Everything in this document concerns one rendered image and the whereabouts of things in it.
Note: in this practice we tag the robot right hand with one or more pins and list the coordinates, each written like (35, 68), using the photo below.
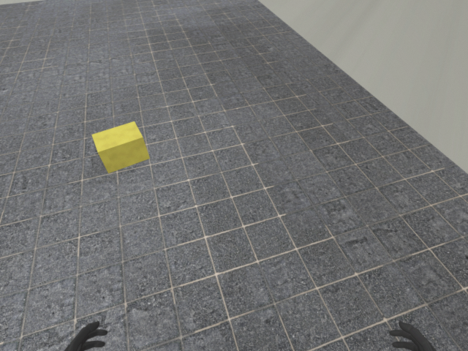
(420, 343)

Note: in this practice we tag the robot left hand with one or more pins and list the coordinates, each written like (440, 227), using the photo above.
(80, 343)

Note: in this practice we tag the carton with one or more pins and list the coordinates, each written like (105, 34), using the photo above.
(120, 146)

